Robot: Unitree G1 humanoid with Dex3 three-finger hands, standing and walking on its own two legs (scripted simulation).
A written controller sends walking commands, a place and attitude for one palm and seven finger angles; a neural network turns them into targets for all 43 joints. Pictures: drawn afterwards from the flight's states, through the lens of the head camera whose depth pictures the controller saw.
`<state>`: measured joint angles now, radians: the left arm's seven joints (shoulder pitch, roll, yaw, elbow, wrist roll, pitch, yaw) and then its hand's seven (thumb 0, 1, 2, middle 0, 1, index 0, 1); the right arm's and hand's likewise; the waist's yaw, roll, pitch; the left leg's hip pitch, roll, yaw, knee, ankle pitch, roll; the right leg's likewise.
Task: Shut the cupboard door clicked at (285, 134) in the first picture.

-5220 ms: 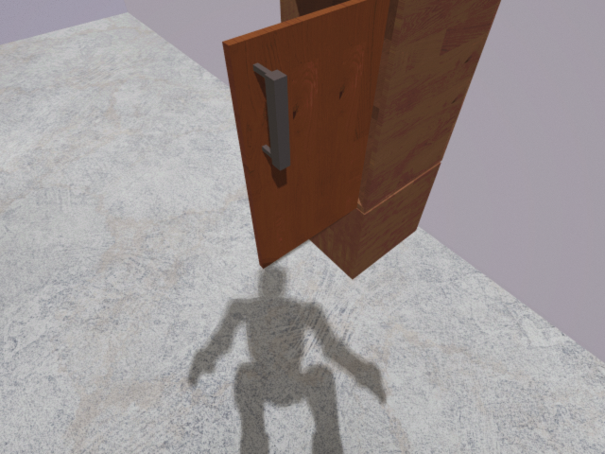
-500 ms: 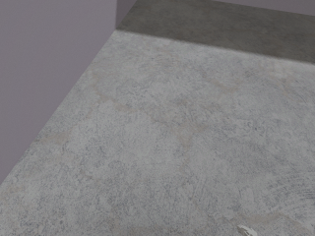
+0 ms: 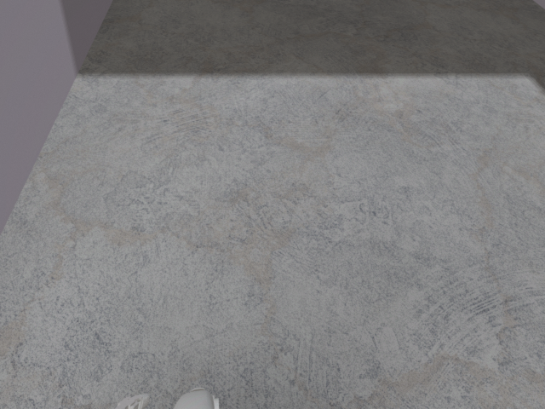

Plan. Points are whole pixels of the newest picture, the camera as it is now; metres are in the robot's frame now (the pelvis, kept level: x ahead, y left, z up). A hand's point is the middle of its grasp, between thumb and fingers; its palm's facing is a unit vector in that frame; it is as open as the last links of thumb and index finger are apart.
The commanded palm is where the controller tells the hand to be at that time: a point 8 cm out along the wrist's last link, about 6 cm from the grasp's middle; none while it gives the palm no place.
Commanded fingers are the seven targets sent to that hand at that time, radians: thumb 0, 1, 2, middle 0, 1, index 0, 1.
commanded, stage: walk around to get in front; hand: left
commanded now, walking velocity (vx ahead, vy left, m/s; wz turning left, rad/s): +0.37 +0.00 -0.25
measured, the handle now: out of the picture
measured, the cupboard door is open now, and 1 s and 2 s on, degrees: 90 90 90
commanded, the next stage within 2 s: walk to a spot facing it in 0.40 s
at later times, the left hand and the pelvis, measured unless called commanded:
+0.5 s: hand (204, 271) +0.39 +0.14 -0.17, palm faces -0.18 -0.96 -0.20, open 7.3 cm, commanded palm none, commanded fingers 0.00 0.90 0.90 -0.20 -0.30 -0.20 -0.30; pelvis +0.23 -0.03 -0.02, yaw -10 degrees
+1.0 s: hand (202, 246) +0.46 +0.15 -0.18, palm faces +0.06 -0.98 -0.20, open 7.3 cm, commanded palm none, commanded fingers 0.00 0.90 0.90 -0.20 -0.30 -0.20 -0.30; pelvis +0.39 -0.04 +0.00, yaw +1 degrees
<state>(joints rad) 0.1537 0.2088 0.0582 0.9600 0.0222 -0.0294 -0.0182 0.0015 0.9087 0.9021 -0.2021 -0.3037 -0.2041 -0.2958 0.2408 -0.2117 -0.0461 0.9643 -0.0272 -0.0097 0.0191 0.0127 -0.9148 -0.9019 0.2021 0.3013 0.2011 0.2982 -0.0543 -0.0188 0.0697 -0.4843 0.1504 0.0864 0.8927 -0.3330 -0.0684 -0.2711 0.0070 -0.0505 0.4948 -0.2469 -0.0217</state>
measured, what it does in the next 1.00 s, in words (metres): walks ahead: left foot, then right foot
